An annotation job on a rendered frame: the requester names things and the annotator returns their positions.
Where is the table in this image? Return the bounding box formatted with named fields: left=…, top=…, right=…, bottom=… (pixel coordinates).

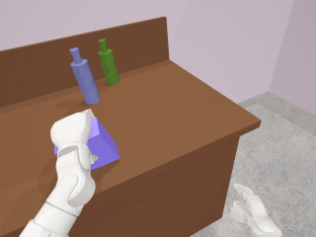
left=0, top=16, right=262, bottom=237

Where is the right robot hand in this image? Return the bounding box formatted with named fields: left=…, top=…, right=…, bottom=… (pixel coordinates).
left=230, top=183, right=268, bottom=228

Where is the right robot forearm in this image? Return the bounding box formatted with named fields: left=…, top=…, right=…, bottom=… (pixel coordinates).
left=250, top=214, right=282, bottom=237

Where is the sponge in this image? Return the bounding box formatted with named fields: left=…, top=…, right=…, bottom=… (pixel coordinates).
left=54, top=118, right=119, bottom=170

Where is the left robot hand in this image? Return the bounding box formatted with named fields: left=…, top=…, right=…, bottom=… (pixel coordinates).
left=50, top=109, right=99, bottom=165

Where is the left robot forearm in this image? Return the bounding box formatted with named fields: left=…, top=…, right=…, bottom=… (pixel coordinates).
left=19, top=142, right=96, bottom=237

